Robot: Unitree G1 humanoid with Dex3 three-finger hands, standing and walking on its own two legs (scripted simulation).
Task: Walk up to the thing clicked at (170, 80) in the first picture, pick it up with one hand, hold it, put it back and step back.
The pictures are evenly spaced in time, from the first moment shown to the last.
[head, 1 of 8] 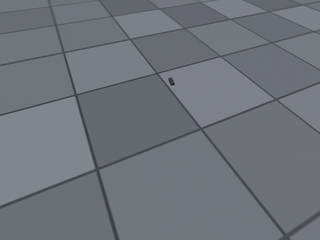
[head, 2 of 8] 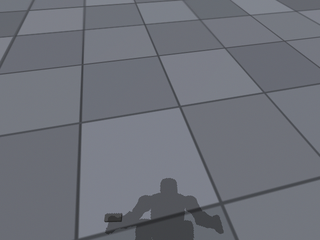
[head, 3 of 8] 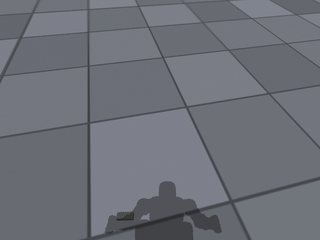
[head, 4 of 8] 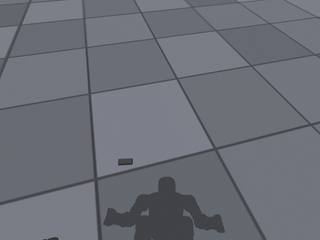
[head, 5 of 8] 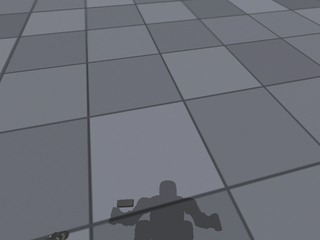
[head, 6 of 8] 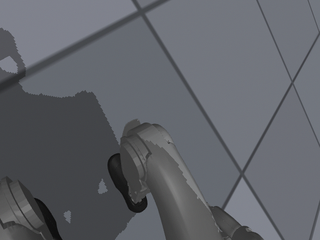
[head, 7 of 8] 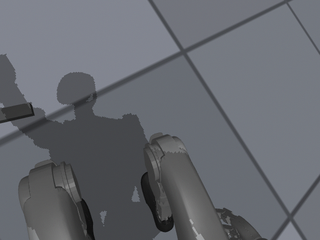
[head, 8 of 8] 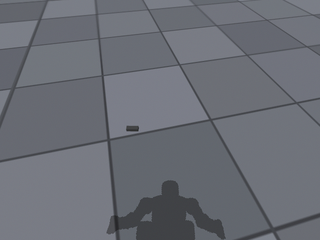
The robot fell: no
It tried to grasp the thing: yes
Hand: left
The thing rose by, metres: 0.68
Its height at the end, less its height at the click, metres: +0.00
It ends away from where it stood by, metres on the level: 0.01
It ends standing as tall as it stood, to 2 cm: yes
